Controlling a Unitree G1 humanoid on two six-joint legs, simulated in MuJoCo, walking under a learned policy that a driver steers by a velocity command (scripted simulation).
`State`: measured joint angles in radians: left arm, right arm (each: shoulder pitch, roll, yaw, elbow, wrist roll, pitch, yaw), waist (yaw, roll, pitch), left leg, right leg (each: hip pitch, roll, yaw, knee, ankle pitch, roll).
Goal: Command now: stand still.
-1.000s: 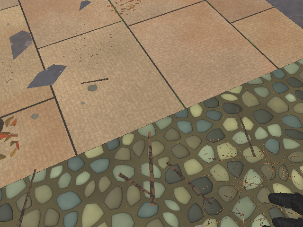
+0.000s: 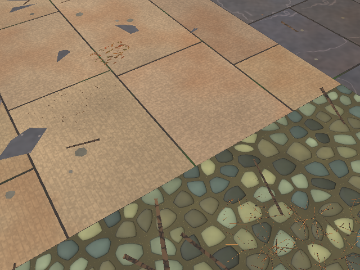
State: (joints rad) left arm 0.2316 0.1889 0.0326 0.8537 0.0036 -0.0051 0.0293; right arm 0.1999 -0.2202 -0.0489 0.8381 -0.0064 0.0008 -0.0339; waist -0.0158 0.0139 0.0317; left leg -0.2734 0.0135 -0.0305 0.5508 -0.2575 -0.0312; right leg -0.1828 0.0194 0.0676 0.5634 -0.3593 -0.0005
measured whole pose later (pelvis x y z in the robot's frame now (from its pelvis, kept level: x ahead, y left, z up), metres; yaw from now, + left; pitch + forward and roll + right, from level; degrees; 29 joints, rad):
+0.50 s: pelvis +0.01 +0.00 +0.00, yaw +0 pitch -1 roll +0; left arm 0.29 0.19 0.04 1.03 -0.02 -0.01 0.04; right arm 0.24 -0.21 -0.05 1.02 0.02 0.01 -0.05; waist 0.00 0.01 0.01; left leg -0.27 0.01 -0.03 0.61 -0.41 -0.01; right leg -0.15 0.02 0.06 0.54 -0.41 -0.03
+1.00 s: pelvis +0.22 +0.07 +0.01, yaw +0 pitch +3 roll +1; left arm 0.00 0.23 0.03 0.80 0.03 -0.04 -0.07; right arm 0.56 -0.16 -0.03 1.06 -0.02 -0.11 0.01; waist -0.08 -0.03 -0.03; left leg 0.13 -0.04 0.05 0.10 -0.29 0.04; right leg -0.75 -0.09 -0.06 0.85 -0.02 -0.05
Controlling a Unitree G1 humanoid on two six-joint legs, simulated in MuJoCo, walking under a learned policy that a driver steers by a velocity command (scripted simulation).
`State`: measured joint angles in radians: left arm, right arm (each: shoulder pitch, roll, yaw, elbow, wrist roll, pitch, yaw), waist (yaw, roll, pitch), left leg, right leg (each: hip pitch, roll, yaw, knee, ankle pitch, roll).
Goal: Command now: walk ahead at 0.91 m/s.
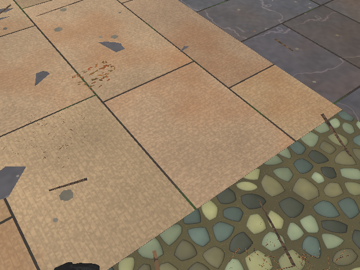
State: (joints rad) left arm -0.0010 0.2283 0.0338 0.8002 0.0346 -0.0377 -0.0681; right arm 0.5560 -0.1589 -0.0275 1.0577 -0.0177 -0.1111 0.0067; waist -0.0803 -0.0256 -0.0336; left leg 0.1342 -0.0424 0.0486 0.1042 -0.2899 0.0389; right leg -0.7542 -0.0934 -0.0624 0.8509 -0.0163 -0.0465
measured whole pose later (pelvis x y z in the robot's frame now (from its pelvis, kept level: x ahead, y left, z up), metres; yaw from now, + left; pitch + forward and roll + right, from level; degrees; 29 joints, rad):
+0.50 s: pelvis +0.34 -0.04 +0.01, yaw -1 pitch +0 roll -2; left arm 0.30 0.21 0.02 1.03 0.00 -0.09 0.01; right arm 0.02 -0.24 -0.04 0.84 0.00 -0.08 0.00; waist 0.06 0.04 0.07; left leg -0.62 0.06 -0.02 0.64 0.05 0.01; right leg -0.04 0.11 -0.09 0.26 -0.23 -0.09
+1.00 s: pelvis +0.47 -0.05 +0.00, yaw -1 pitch +0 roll +0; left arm 0.21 0.22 0.03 1.09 0.01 0.00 0.03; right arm 0.14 -0.22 -0.02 0.96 -0.02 -0.01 -0.03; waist -0.01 0.02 0.02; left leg -0.34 -0.02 0.03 0.47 -0.12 0.02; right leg -0.24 -0.02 0.01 0.55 -0.30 0.01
